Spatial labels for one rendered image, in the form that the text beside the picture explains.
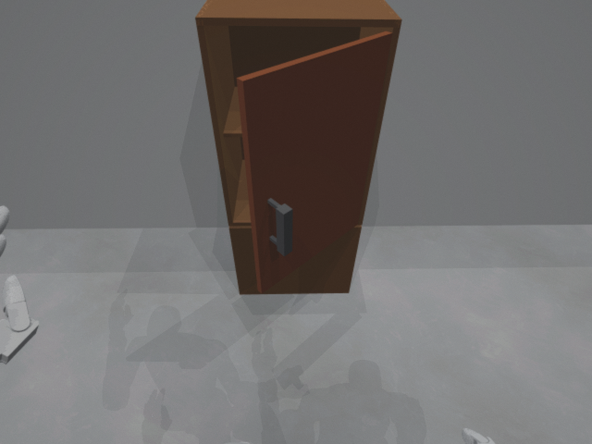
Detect cupboard door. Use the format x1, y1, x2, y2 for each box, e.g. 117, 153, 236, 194
237, 31, 392, 293

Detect handle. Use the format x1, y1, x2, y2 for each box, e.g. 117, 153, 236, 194
267, 198, 293, 256

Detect left robot hand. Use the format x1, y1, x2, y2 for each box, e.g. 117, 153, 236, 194
0, 205, 39, 364

